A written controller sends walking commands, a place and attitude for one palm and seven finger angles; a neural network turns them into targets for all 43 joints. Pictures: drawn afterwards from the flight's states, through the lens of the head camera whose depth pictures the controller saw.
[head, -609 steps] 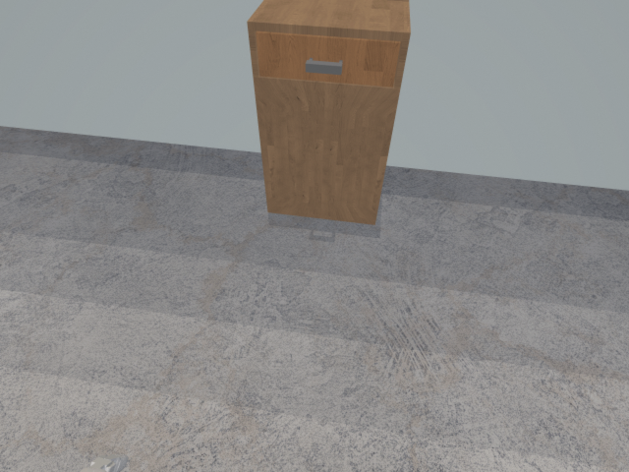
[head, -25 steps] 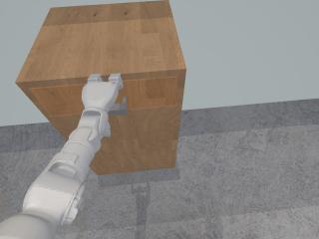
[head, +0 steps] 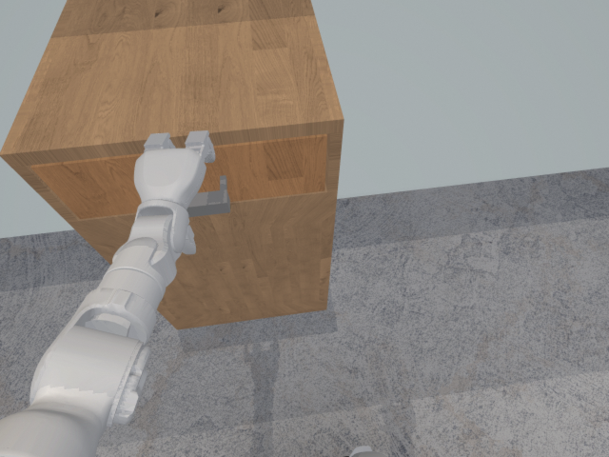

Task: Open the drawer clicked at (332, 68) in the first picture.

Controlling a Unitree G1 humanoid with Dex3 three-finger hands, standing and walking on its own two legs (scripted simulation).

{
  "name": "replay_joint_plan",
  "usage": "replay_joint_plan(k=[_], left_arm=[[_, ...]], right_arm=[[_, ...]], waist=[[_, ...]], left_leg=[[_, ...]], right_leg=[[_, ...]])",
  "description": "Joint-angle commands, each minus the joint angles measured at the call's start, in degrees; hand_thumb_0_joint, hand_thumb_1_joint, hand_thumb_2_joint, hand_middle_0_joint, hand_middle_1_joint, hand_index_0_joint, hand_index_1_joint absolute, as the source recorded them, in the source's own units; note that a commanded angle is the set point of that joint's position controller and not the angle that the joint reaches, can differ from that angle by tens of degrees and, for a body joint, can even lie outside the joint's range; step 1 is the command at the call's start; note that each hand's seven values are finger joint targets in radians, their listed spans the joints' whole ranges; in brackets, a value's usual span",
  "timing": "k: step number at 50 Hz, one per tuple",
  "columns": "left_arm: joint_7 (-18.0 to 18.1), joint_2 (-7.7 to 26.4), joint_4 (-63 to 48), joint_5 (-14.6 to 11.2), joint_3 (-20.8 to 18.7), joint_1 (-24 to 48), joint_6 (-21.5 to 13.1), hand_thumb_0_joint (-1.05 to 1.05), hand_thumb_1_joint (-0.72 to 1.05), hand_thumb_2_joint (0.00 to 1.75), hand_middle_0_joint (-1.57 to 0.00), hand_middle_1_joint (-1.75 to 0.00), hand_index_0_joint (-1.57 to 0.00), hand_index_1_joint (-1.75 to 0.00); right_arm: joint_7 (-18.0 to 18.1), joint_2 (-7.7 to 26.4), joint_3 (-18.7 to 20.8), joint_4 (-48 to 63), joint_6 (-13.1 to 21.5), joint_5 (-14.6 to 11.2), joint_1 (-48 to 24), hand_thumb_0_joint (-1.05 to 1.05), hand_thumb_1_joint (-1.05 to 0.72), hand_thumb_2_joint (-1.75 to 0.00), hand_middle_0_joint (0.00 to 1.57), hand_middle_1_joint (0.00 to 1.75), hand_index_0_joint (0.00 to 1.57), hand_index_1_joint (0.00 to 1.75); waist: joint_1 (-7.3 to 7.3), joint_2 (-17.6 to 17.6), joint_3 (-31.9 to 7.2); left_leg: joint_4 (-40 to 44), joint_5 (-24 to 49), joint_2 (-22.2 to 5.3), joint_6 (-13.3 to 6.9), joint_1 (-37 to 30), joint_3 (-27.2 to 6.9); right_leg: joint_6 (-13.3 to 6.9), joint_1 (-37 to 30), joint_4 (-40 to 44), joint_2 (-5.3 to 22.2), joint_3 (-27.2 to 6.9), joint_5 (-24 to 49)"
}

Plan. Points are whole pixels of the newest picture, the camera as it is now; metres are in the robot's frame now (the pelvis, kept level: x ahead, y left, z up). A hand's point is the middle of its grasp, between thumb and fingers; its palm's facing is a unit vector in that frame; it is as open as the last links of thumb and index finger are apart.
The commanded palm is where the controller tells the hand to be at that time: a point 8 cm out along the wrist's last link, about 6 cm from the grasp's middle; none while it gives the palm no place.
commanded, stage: move the hooked fingers above the handle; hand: left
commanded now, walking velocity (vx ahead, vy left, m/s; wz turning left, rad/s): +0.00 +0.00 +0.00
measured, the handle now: (194, 194) +0.52 +0.17 -0.02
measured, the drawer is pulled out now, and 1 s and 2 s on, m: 0.00 0.00 0.00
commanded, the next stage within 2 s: lower the fingers behind the handle in 0.48 s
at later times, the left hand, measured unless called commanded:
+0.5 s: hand (180, 205) +0.46 +0.17 +0.03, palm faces -0.02 -0.03 -1.00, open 13.8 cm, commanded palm +0.45 +0.18 +0.09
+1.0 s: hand (184, 213) +0.46 +0.17 +0.01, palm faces +0.01 -0.04 -1.00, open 13.8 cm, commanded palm +0.44 +0.17 +0.06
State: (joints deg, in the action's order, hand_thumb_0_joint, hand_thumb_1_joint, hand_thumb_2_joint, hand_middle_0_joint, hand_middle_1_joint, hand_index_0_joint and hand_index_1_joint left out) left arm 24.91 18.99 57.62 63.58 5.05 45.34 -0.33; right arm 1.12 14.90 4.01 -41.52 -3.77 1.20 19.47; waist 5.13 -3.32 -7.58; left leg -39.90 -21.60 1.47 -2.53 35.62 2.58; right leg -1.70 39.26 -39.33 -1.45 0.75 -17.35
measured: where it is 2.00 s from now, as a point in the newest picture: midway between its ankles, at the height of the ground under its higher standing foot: outside the picture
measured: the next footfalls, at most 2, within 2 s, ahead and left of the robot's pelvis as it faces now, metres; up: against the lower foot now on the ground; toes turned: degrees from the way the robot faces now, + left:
none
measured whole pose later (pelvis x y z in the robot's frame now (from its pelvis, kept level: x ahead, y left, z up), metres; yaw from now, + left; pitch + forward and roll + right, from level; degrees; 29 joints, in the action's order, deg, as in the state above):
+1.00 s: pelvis +0.00 +0.00 +0.00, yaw +0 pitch +18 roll +0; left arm 25.7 18.4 58.3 64.6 4.4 42.3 -1.1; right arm 0.6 14.0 3.9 -40.9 -3.9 1.4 18.1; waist 4.7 -2.9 -8.5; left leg -41.8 -22.7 1.3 -2.4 37.4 2.5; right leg -1.9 41.0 -41.1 -1.6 0.9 -18.3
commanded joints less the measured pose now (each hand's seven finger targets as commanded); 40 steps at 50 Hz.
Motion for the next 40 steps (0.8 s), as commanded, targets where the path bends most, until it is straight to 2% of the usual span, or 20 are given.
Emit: replay_joint_plan(k=[1, 3, 6, 7, 9, 10, 11, 13, 14, 16, 18, 21, 24, 26, 27, 29, 32, 33, 35, 40], left_arm=[[5.81, 13.71, -6.32, -0.72, -4.59, 27.86, 7.31, 0.00, -0.50, 0.30, -0.30, -1.20, -0.30, -1.20], [4.19, 10.83, -5.36, -1.68, -1.16, 30.18, 10.29, 0.00, -0.50, 0.30, -0.30, -1.20, -0.30, -1.20], [1.19, 15.53, -5.93, -3.39, -4.54, 28.71, 11.26, 0.00, -0.50, 0.30, -0.30, -1.20, -0.30, -1.20], [0.01, 15.20, -5.91, -3.52, -4.01, 27.17, 11.11, 0.00, -0.50, 0.30, -0.30, -1.20, -0.30, -1.20], [-2.08, 11.00, -4.04, -3.36, -0.41, 25.14, 10.78, 0.00, -0.50, 0.30, -0.30, -1.20, -0.30, -1.20], [-2.81, 10.89, -3.90, -3.09, -0.30, 24.52, 10.06, 0.00, -0.50, 0.30, -0.30, -1.20, -0.30, -1.20], [-3.56, 10.90, -3.94, -2.74, -0.52, 22.82, 9.00, 0.00, -0.50, 0.30, -0.30, -1.20, -0.30, -1.20], [-4.60, 9.33, -5.20, -2.63, 1.36, 23.19, 7.04, 0.00, -0.50, 0.30, -0.30, -1.20, -0.30, -1.20], [-4.86, 9.23, -5.62, -2.68, 1.15, 21.85, 5.93, 0.00, -0.50, 0.30, -0.30, -1.20, -0.30, -1.20], [-4.79, 8.50, -8.47, -2.59, 1.54, 23.69, 3.49, 0.00, -0.50, 0.30, -0.30, -1.20, -0.30, -1.20], [-3.74, 10.13, -10.24, -2.17, -0.11, 23.12, 1.73, 0.00, -0.50, 0.30, -0.30, -1.20, -0.30, -1.20], [-0.83, 11.47, -13.28, -1.33, -1.34, 27.20, 0.49, 0.00, -0.50, 0.30, -0.30, -1.20, -0.30, -1.20], [2.13, 13.29, -13.03, -0.42, -2.77, 29.69, 1.63, 0.00, -0.50, 0.30, -0.30, -1.20, -0.30, -1.20], [3.22, 14.67, -13.30, -0.22, -3.77, 31.47, 2.92, 0.00, -0.50, 0.30, -0.30, -1.20, -0.30, -1.20], [3.28, 12.90, -12.38, -0.58, -2.42, 30.82, 3.82, 0.00, -0.50, 0.30, -0.30, -1.20, -0.30, -1.20], [2.45, 11.23, -9.64, -1.59, -1.24, 28.96, 5.92, 0.00, -0.50, 0.30, -0.30, -1.20, -0.30, -1.20], [-0.97, 5.14, -4.10, -3.23, 3.35, 25.06, 8.15, 0.00, -0.50, 0.30, -0.30, -1.20, -0.30, -1.20], [-2.18, 5.87, -3.80, -3.67, 2.70, 23.80, 8.19, 0.00, -0.50, 0.30, -0.30, -1.20, -0.30, -1.20], [-3.85, 7.04, -2.25, -3.90, 2.33, 22.64, 7.95, 0.00, -0.50, 0.30, -0.30, -1.20, -0.30, -1.20], [-4.87, 9.49, -7.64, -2.47, 0.15, 21.78, 2.27, 0.00, -0.50, 0.30, -0.30, -1.20, -0.30, -1.20]], right_arm=[[-0.74, 7.07, 1.75, 3.61, 0.32, 0.06, 2.70, 0.00, -0.90, -0.90, 0.20, 0.30, 0.20, 0.30], [-0.90, 7.47, 1.75, 3.32, -0.20, -0.67, 3.08, 0.00, -0.90, -0.90, 0.20, 0.30, 0.20, 0.30], [-0.08, 7.87, 1.52, 4.24, -1.19, -0.98, 1.97, 0.00, -0.90, -0.90, 0.20, 0.30, 0.20, 0.30], [0.28, 7.49, 1.45, 4.63, -1.48, -1.14, 1.80, 0.00, -0.90, -0.90, 0.20, 0.30, 0.20, 0.30], [0.82, 7.37, 1.14, 4.97, -1.62, -1.49, 1.16, 0.00, -0.90, -0.90, 0.20, 0.30, 0.20, 0.30], [0.96, 7.48, 1.08, 5.02, -1.33, -1.59, 1.28, 0.00, -0.90, -0.90, 0.20, 0.30, 0.20, 0.30], [1.17, 7.51, 1.06, 5.55, -1.16, -1.70, 0.89, 0.00, -0.90, -0.90, 0.20, 0.30, 0.20, 0.30], [1.41, 7.49, 0.91, 5.93, -0.72, -1.73, 1.10, 0.00, -0.90, -0.90, 0.20, 0.30, 0.20, 0.30], [1.45, 7.26, 0.98, 6.33, -0.37, -1.67, 1.11, 0.00, -0.90, -0.90, 0.20, 0.30, 0.20, 0.30], [1.46, 7.04, 1.14, 6.52, -0.01, -1.49, 1.37, 0.00, -0.90, -0.90, 0.20, 0.30, 0.20, 0.30], [1.37, 6.69, 1.37, 6.47, 0.33, -1.26, 1.82, 0.00, -0.90, -0.90, 0.20, 0.30, 0.20, 0.30], [1.11, 6.37, 1.59, 5.77, 0.76, -0.83, 1.83, 0.00, -0.90, -0.90, 0.20, 0.30, 0.20, 0.30], [0.89, 6.37, 1.68, 4.95, 0.94, -0.61, 1.95, 0.00, -0.90, -0.90, 0.20, 0.30, 0.20, 0.30], [0.74, 6.45, 1.78, 4.35, 0.77, -0.37, 1.93, 0.00, -0.90, -0.90, 0.20, 0.30, 0.20, 0.30], [0.53, 6.38, 1.87, 4.32, 0.59, -0.32, 2.15, 0.00, -0.90, -0.90, 0.20, 0.30, 0.20, 0.30], [0.26, 6.59, 1.86, 3.94, 0.29, -0.57, 1.98, 0.00, -0.90, -0.90, 0.20, 0.30, 0.20, 0.30], [-0.20, 6.92, 2.02, 3.60, -0.19, -1.07, 2.64, 0.00, -0.90, -0.90, 0.20, 0.30, 0.20, 0.30], [-0.23, 7.37, 2.04, 3.68, -0.40, -1.16, 2.90, 0.00, -0.90, -0.90, 0.20, 0.30, 0.20, 0.30], [0.21, 7.90, 1.70, 3.77, -0.90, -1.26, 2.62, 0.00, -0.90, -0.90, 0.20, 0.30, 0.20, 0.30], [0.77, 7.32, 1.59, 5.36, -0.62, -0.90, 2.61, 0.00, -0.90, -0.90, 0.20, 0.30, 0.20, 0.30]], waist=[[0.05, 1.87, -25.51], [1.22, 3.71, -23.66], [-0.16, 5.48, -27.70], [-0.58, 5.23, -27.96], [0.26, 6.74, -22.31], [0.33, 7.48, -19.91], [0.00, 7.70, -19.06], [0.53, 6.88, -17.25], [-0.04, 6.26, -17.17], [0.31, 5.02, -18.41], [-0.18, 3.59, -20.31], [0.31, 2.60, -21.02], [0.58, 0.78, -22.57], [0.56, 0.45, -25.47], [0.74, -0.06, -26.32], [0.84, 1.07, -25.91], [1.58, 3.34, -22.95], [1.29, 4.44, -22.87], [1.89, 8.06, -20.22], [0.23, 5.29, -19.69]], left_leg=[[2.67, 26.75, 0.18, 1.05, -9.70, -1.53], [3.91, 25.14, -0.12, 0.89, -10.06, -1.50], [4.79, 25.58, 0.35, 0.25, -10.53, -0.82], [5.06, 25.42, 0.52, 0.11, -10.37, -0.30], [6.17, 23.12, 0.39, -0.01, -9.27, -0.17], [6.55, 21.78, 0.19, -0.12, -8.99, -0.21], [6.60, 21.99, 0.20, -0.20, -9.13, -0.37], [6.79, 19.95, 0.08, -0.26, -9.62, -0.58], [6.73, 19.43, 0.23, -0.30, -9.63, -0.43], [6.12, 20.43, 0.26, -0.27, -10.86, -0.72], [5.23, 21.73, 0.38, -0.16, -11.41, -0.82], [4.46, 22.59, 0.46, 0.06, -11.44, -1.20], [3.78, 22.94, 0.56, 0.31, -11.21, -1.40], [3.22, 25.37, 0.60, 0.51, -12.27, -1.60], [3.11, 26.21, 0.57, 0.57, -12.97, -1.45], [3.39, 26.78, 0.47, 0.66, -13.16, -1.30], [3.74, 27.49, 0.14, 0.59, -13.06, -1.31], [3.87, 27.44, 0.06, 0.47, -12.97, -1.30], [4.17, 24.74, 0.28, 0.01, -10.49, -1.01], [3.71, 23.28, 0.59, -0.14, -8.56, -1.13]], right_leg=[[-0.68, -17.43, 2.24, -1.15, 0.21, 21.53], [-0.29, -17.13, 3.41, -1.10, 0.34, 21.05], [0.03, -24.16, 4.22, -0.64, -1.00, 25.01], [0.21, -25.64, 4.31, -0.37, -1.24, 26.12], [0.33, -23.77, 5.46, -0.32, -0.82, 24.45], [0.34, -22.70, 5.94, -0.27, -0.80, 22.96], [0.11, -22.47, 6.20, -0.31, -0.84, 22.38], [0.08, -20.25, 6.58, -0.29, -1.02, 19.99], [0.00, -20.40, 6.74, -0.26, -1.19, 19.36], [-0.24, -19.75, 6.32, -0.22, -1.38, 19.44], [-0.35, -19.74, 5.43, -0.31, -1.50, 20.53], [-0.47, -18.57, 4.87, -0.37, -1.38, 20.50], [-0.55, -17.55, 3.94, -0.48, -1.16, 20.31], [-0.62, -18.55, 3.31, -0.59, -0.93, 21.99], [-0.50, -18.66, 3.26, -0.63, -0.79, 22.76], [-0.33, -19.09, 3.63, -0.74, -0.49, 23.58], [-0.13, -18.21, 4.40, -0.79, -0.15, 24.19], [-0.07, -18.65, 4.51, -0.84, -0.17, 24.58], [0.27, -19.42, 5.12, -0.65, -0.54, 24.71], [-0.23, -19.25, 3.98, -0.27, -1.27, 23.92]])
